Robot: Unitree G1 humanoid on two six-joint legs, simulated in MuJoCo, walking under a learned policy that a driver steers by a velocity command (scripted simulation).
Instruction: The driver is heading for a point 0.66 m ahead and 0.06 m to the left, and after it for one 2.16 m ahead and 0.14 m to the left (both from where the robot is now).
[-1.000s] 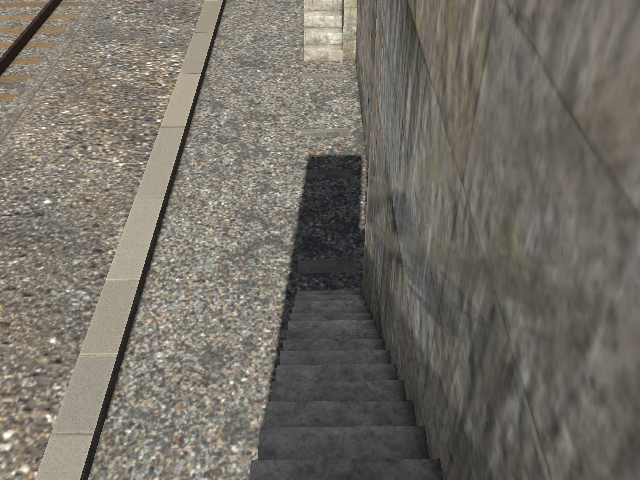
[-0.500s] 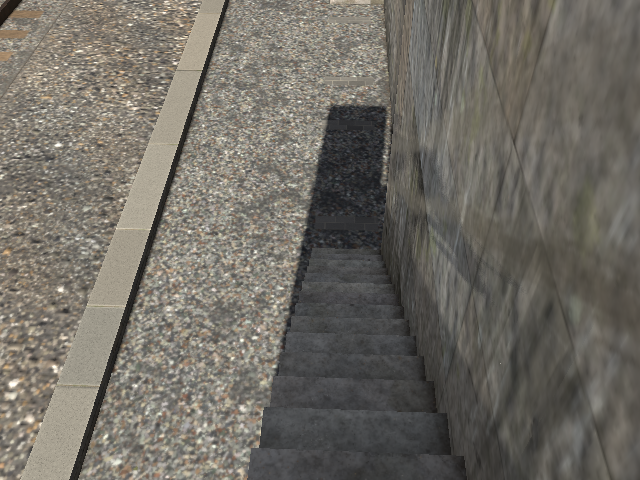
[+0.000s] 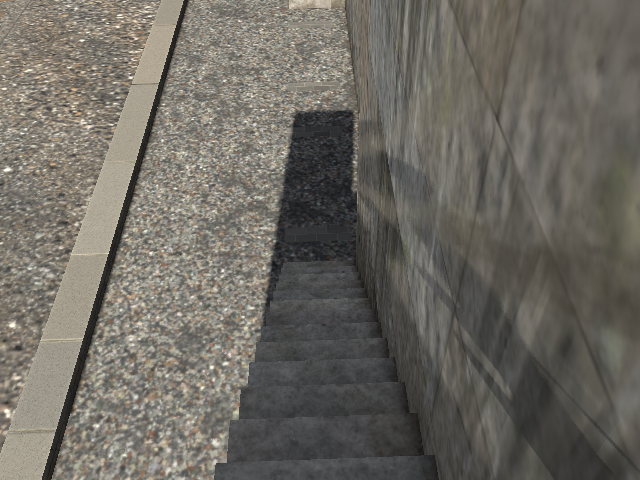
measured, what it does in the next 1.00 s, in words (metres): goes down: left foot 0.20 m lower, then right foot 0.19 m lower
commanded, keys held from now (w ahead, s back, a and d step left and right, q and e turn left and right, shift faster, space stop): w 0.72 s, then no key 0.28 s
